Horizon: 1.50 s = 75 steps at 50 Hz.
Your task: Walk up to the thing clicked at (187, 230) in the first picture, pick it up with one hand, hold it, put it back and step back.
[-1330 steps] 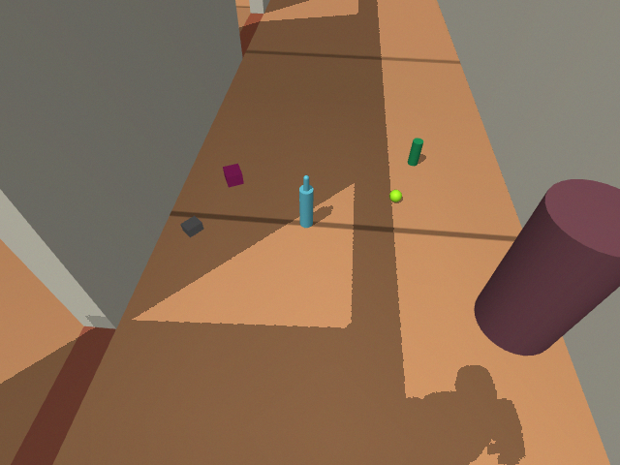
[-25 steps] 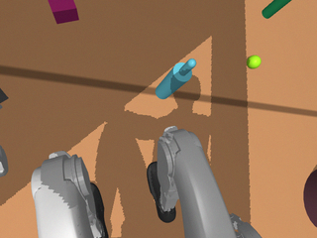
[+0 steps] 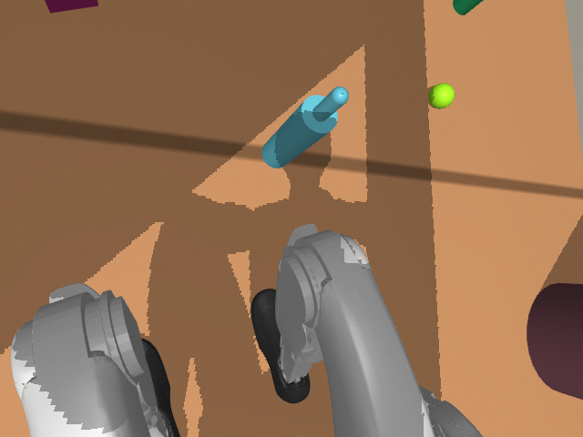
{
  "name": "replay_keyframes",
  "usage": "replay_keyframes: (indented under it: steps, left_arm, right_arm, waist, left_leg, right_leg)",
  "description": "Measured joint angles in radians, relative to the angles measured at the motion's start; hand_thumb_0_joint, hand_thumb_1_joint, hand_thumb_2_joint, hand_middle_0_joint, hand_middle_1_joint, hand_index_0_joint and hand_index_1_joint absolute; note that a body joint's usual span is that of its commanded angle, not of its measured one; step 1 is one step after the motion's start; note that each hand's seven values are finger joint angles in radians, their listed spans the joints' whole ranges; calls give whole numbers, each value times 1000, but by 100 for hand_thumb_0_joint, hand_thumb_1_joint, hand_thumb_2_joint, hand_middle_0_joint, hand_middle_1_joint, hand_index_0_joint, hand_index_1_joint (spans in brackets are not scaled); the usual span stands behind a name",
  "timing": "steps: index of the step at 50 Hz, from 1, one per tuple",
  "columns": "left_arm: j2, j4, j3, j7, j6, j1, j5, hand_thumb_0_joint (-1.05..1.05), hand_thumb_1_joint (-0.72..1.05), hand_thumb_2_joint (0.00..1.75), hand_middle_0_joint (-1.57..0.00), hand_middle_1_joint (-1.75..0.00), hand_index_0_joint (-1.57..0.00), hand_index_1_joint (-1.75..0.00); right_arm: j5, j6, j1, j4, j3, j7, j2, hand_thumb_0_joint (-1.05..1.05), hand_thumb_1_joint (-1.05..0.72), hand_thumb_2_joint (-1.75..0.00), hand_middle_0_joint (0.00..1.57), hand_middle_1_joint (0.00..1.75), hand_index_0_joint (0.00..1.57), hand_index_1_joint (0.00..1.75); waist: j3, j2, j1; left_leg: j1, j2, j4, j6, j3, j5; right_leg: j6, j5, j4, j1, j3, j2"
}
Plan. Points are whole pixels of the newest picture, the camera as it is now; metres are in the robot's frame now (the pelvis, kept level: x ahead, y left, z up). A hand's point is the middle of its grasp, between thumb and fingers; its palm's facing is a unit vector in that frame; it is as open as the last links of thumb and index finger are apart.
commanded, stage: rest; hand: left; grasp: from above
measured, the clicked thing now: out of the picture +0.48 +0.35 -0.23
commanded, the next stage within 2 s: open in 1.44 s
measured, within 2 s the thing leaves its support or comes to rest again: rests again in 1.30 s
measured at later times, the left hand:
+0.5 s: hand out of the picture +0.48 +0.33 -0.23, palm faces -0.35 -0.30 -0.89, open 8.3 cm
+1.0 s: hand out of the picture +0.49 +0.33 -0.24, palm faces -0.34 -0.29 -0.90, open 8.4 cm
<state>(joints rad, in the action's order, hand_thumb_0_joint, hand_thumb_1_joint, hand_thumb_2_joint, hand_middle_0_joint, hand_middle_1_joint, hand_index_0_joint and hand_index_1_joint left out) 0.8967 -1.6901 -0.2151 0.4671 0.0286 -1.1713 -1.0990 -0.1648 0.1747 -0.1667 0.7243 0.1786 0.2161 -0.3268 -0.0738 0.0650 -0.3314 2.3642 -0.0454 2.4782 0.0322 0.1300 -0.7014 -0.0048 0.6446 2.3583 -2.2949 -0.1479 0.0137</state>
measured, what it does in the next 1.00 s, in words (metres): stands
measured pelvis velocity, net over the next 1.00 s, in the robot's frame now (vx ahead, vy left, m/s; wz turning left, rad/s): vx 0.00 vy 0.01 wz -0.08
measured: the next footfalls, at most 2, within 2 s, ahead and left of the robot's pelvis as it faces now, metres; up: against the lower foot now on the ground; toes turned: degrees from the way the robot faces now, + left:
none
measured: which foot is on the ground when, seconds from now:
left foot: down 0.00-1.00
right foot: down 0.00-1.00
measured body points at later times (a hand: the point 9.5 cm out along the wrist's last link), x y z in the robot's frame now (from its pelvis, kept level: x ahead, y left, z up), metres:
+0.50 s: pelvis +0.00 +0.00 +0.00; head +0.30 +0.09 +0.33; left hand +0.49 +0.34 -0.18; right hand +0.02 -0.25 -0.07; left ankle +0.07 +0.12 -0.28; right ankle +0.11 -0.11 -0.28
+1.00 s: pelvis +0.00 +0.01 +0.00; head +0.30 +0.10 +0.31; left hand +0.50 +0.34 -0.19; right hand +0.01 -0.24 -0.05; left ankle +0.07 +0.12 -0.28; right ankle +0.11 -0.11 -0.28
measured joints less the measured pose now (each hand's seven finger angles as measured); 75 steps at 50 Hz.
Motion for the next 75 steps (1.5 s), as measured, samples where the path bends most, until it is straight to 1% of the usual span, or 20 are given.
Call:
replay_keyframes:
  steps: [2, 6, 8, 12, 17, 21, 24, 29, 35, 41, 49, 54, 58, 60, 65, 72, 75]
  left_arm:
    - [8, -4, -5, 14, 3, -3, -3, 0, 26, 22, -86, -29, -90, -26]
    - [24, -10, -9, 35, 13, -11, 2, 0, 27, 21, -86, -29, -89, -26]
    - [33, -11, -8, 37, 18, -15, 7, 0, 27, 21, -86, -29, -89, -26]
    - [49, -11, -2, 39, 21, -20, 29, 0, 27, 21, -86, -30, -89, -26]
    - [64, -16, -6, 36, 19, -22, 45, 0, 27, 21, -85, -30, -89, -26]
    - [76, -28, -5, 41, 14, -20, 41, 0, 27, 21, -85, -30, -89, -26]
    - [94, -44, -14, 53, 10, -24, 34, 0, 27, 21, -86, -29, -90, -26]
    - [120, -75, -1, 75, 10, -45, 29, 0, 26, 21, -86, -29, -90, -26]
    - [146, -92, 6, 86, 13, -62, 29, 0, 27, 21, -85, -30, -89, -26]
    - [163, -101, 19, 98, 20, -74, 36, 0, 26, 22, -85, -31, -89, -28]
    - [176, -100, 22, 108, 29, -82, 51, 0, 25, 24, -85, -34, -88, -31]
    - [188, -107, 26, 102, 35, -89, 63, -1, 24, 25, -83, -36, -86, -34]
    - [205, -109, 17, 99, 33, -94, 64, -1, 24, 26, -82, -38, -85, -35]
    - [213, -110, 24, 95, 33, -98, 67, -1, 24, 27, -82, -38, -85, -36]
    - [236, -116, 20, 94, 30, -103, 64, -1, 24, 28, -81, -39, -84, -37]
    - [251, -111, 33, 95, 29, -109, 63, -1, 23, 29, -81, -41, -83, -39]
    - [264, -114, 27, 100, 28, -111, 64, -1, 23, 29, -80, -42, -83, -39]
  right_arm:
    - [-3, 5, -1, -2, 6, 2, 1, 0, -91, -89, 20, 30, 20, 30]
    - [-9, 15, 0, -3, 17, 8, 3, 0, -91, -89, 20, 30, 20, 30]
    - [-11, 20, 2, -6, 25, 12, 2, 0, -91, -89, 20, 30, 20, 30]
    - [-12, 29, 7, -12, 40, 21, 4, 0, -90, -89, 20, 30, 20, 30]
    - [-12, 42, 9, -26, 60, 30, 4, 0, -90, -89, 20, 30, 20, 30]
    - [-12, 50, 13, -35, 76, 33, -2, 0, -90, -89, 20, 30, 20, 30]
    - [-15, 56, 19, -44, 85, 34, -9, 0, -90, -89, 20, 30, 20, 30]
    - [-21, 75, 23, -54, 97, 38, -24, 0, -90, -89, 20, 30, 20, 30]
    - [-26, 90, 22, -62, 113, 43, -37, 0, -91, -89, 20, 30, 20, 30]
    - [-28, 99, 19, -64, 131, 49, -35, 0, -91, -89, 20, 30, 20, 30]
    - [-27, 106, 22, -68, 150, 57, -26, 0, -91, -89, 20, 30, 20, 30]
    - [-26, 112, 31, -76, 161, 59, -24, 0, -91, -89, 20, 30, 20, 30]
    - [-26, 118, 38, -83, 169, 58, -28, 0, -91, -89, 20, 30, 20, 30]
    - [-27, 119, 40, -87, 171, 57, -30, 0, -91, -89, 20, 30, 20, 30]
    - [-29, 123, 44, -95, 181, 53, -38, 0, -91, -89, 20, 30, 20, 30]
    - [-31, 126, 38, -97, 193, 48, -47, 0, -91, -89, 20, 30, 20, 30]
    - [-33, 127, 39, -99, 197, 48, -51, 0, -91, -89, 20, 30, 20, 30]
  waist:
    - [-6, 3, -5]
    - [-20, 4, -13]
    - [-30, 3, -17]
    - [-48, 5, -23]
    - [-61, 14, -31]
    - [-66, 25, -38]
    - [-72, 35, -47]
    - [-83, 51, -58]
    - [-100, 65, -69]
    - [-109, 74, -76]
    - [-119, 77, -84]
    - [-128, 77, -90]
    - [-139, 83, -96]
    - [-146, 87, -98]
    - [-156, 99, -104]
    - [-164, 111, -106]
    - [-168, 114, -111]
  left_leg:
    - [5, -1, 5, 1, 3, -1]
    - [11, -3, 12, 3, 6, -8]
    - [10, -4, 15, 4, 9, -13]
    - [5, -7, 19, 5, 17, -22]
    - [0, -7, 22, 2, 29, -27]
    - [-4, -8, 25, 0, 39, -28]
    - [-6, -7, 29, 1, 46, -26]
    - [-5, -8, 36, 4, 53, -19]
    - [-4, -10, 41, 10, 59, -15]
    - [-7, -13, 43, 10, 67, -22]
    - [-13, -14, 42, 7, 77, -29]
    - [-16, -14, 40, 8, 82, -29]
    - [-18, -15, 40, 8, 85, -28]
    - [-20, -15, 41, 9, 87, -26]
    - [-19, -15, 42, 10, 93, -22]
    - [-22, -16, 38, 9, 97, -22]
    - [-24, -14, 38, 8, 101, -22]
  right_leg:
    - [1, 0, 3, -4, -2, 1]
    - [4, 3, 5, -8, -5, 4]
    - [6, 5, 4, -7, -7, 6]
    - [8, 9, 2, -1, -14, 10]
    - [8, 10, -3, 7, -24, 13]
    - [7, 7, -6, 14, -32, 15]
    - [8, 4, -7, 20, -38, 16]
    - [12, -6, -8, 25, -44, 19]
    - [19, -13, -12, 29, -48, 23]
    - [21, -13, -17, 34, -54, 28]
    - [21, -10, -25, 41, -62, 32]
    - [22, -12, -31, 46, -67, 33]
    - [23, -15, -34, 49, -69, 35]
    - [24, -17, -34, 52, -70, 35]
    - [26, -23, -39, 55, -74, 37]
    - [27, -25, -47, 61, -78, 39]
    - [27, -24, -49, 65, -81, 39]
